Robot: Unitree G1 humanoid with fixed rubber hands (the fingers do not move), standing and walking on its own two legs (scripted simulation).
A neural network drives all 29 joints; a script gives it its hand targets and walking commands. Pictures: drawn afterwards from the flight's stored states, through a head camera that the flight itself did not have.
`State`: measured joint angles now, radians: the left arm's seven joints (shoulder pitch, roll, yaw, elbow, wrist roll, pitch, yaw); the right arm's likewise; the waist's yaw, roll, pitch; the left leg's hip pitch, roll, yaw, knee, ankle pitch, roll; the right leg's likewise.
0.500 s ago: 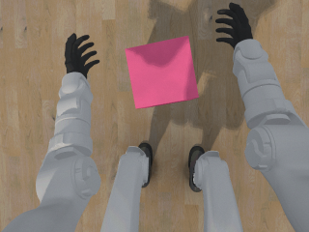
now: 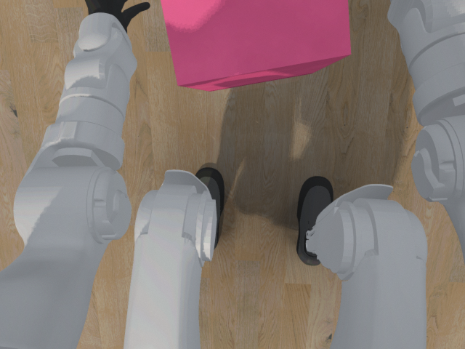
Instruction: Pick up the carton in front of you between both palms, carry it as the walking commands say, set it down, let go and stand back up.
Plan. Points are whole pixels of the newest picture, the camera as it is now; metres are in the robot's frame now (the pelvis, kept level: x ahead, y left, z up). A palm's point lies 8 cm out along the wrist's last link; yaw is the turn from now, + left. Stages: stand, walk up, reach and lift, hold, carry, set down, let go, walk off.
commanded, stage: reach and lift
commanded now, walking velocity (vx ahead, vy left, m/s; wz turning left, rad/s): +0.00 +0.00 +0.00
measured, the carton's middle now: (251, 11) +0.55 +0.03 -0.27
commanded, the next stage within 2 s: none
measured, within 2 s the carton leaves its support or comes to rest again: leaves its support in 0.88 s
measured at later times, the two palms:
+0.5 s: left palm (124, 10) +0.53 +0.20 -0.19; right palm out of the picture +0.59 -0.13 -0.19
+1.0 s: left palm out of the picture +0.55 +0.18 -0.16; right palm out of the picture +0.58 -0.11 -0.18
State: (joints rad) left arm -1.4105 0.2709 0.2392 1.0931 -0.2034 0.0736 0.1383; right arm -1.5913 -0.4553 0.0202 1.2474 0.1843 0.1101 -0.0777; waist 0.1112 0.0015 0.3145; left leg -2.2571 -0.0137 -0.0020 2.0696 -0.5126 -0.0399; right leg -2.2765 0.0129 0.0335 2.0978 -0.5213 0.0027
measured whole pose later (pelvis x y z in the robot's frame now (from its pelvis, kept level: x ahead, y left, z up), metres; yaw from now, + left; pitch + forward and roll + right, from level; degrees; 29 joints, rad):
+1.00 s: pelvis +0.01 +0.00 -0.03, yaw -1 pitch +38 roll +2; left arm -1.36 0.20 0.30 0.88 -0.13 0.24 0.17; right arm -1.46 -0.29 -0.07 1.01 0.09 0.23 -0.13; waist 0.09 0.01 0.28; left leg -2.29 -0.03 -0.02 2.20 -0.57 -0.05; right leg -2.31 0.03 0.03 2.22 -0.57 0.01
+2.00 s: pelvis +0.05 +0.00 +0.22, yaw -2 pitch +35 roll +0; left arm -0.73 -0.09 0.48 0.58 0.23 0.39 0.02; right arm -0.77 0.09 -0.42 0.63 -0.25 0.39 -0.03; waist 0.04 -0.01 -0.25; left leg -1.52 -0.04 -0.05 1.37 -0.46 -0.03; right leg -1.52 0.06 0.06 1.38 -0.47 0.01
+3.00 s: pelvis +0.09 +0.01 +0.38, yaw -2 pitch -4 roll +0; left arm -0.35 -0.17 0.34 0.39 0.31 0.60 -0.02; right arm -0.34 0.17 -0.33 0.39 -0.31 0.61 0.03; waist 0.00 0.00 0.02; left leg -0.17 -0.02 -0.06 0.46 -0.21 0.00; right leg -0.17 0.02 0.07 0.47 -0.22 0.01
